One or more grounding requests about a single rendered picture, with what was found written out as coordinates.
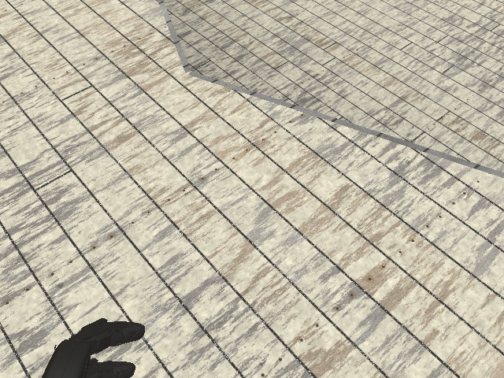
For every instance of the robot left hand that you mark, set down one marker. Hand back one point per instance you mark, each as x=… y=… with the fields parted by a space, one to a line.
x=72 y=358

